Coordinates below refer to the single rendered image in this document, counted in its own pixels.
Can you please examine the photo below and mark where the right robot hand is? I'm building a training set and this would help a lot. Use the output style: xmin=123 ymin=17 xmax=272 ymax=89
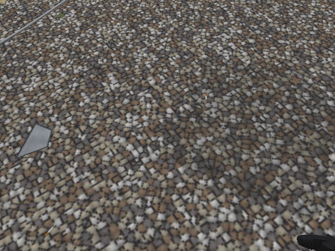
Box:
xmin=297 ymin=234 xmax=335 ymax=251

